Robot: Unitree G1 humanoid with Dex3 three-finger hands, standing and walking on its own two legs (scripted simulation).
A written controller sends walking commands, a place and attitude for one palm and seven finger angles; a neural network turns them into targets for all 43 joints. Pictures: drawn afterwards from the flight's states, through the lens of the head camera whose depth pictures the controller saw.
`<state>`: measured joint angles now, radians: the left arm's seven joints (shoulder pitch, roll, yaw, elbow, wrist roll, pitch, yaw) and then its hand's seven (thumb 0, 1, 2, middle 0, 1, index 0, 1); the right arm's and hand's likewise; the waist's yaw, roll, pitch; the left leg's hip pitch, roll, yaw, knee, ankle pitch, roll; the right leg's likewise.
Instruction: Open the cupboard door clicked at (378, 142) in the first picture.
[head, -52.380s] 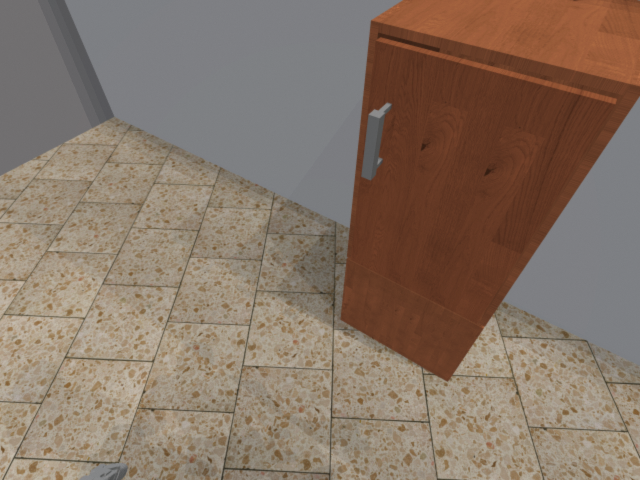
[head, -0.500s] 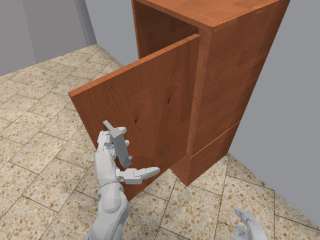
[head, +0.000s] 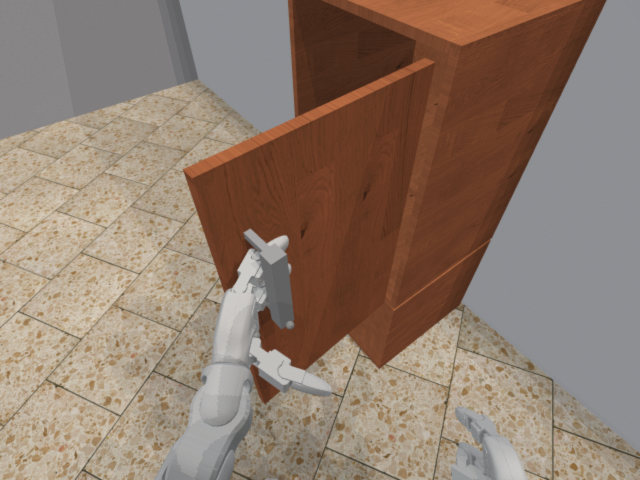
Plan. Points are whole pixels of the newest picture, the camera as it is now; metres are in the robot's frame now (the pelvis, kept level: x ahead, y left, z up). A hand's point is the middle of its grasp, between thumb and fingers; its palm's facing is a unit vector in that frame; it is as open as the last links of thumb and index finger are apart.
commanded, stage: slide the hand sideways off the handle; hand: left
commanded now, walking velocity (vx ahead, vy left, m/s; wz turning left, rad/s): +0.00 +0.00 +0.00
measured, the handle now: (268, 280) +0.34 +0.09 +0.08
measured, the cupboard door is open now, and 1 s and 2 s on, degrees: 95 96 96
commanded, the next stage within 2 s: draw the hand back to the body in 1.06 s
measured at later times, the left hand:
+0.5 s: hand (267, 353) +0.24 +0.08 +0.08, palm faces -0.09 -1.00 -0.01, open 16.2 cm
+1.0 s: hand (213, 394) +0.20 +0.13 +0.08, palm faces -0.04 -1.00 -0.05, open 16.3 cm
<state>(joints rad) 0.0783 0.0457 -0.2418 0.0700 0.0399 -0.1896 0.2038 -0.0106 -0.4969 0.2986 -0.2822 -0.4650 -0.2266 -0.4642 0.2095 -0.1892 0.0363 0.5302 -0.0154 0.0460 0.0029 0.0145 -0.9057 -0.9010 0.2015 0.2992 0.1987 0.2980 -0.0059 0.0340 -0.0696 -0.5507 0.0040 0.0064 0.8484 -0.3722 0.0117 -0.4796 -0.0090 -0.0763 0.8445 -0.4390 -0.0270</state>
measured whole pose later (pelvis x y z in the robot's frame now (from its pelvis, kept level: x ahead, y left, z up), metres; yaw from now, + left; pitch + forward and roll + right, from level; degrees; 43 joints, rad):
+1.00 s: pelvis +0.01 -0.02 -0.01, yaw +0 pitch +7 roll -1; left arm 0.58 0.19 0.02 -0.28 -0.22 -0.28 -0.16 -0.01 -0.50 0.30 -0.15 -0.30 -0.16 -0.30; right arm 0.28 -0.23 0.02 0.45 0.03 -0.09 -0.04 0.02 -0.91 -0.90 0.20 0.30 0.20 0.30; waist 0.00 0.05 -0.11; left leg -0.63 0.03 -0.01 0.94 -0.43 -0.02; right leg -0.56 0.02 -0.09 0.92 -0.50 -0.05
